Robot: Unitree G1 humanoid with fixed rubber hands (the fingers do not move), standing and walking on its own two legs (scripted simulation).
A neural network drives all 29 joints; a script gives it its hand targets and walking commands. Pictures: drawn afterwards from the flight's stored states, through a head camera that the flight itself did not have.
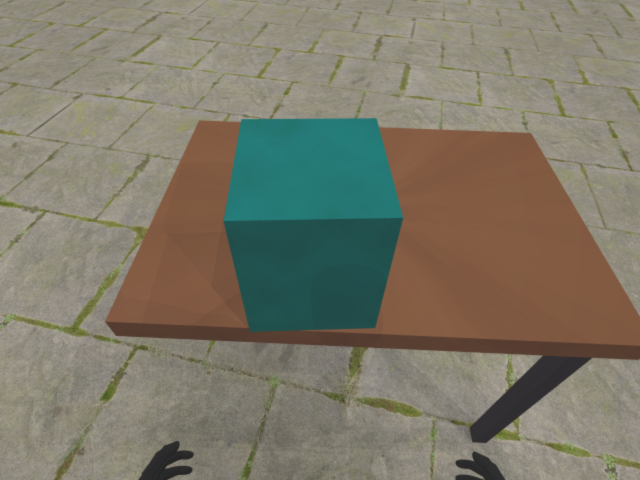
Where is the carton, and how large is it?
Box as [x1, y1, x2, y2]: [224, 118, 402, 331]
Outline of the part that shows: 376,118 241,119 224,216 224,224 250,331 359,328 375,326 402,220 401,211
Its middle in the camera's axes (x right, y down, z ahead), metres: -0.01 -0.01 +0.59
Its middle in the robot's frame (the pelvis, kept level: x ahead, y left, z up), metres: +0.46 +0.03 +0.05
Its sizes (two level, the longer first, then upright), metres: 0.210 0.200 0.250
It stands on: a table, 0.68 m high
